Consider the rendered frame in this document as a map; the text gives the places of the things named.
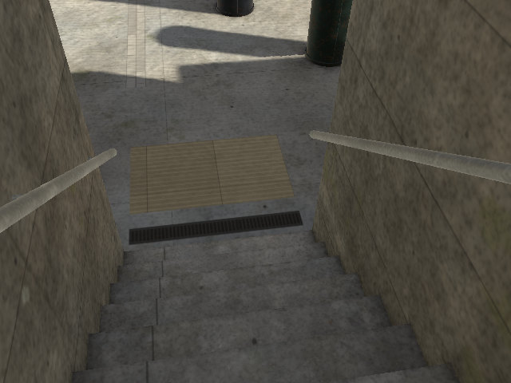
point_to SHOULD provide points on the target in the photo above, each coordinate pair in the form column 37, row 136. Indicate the stairs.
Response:
column 263, row 309

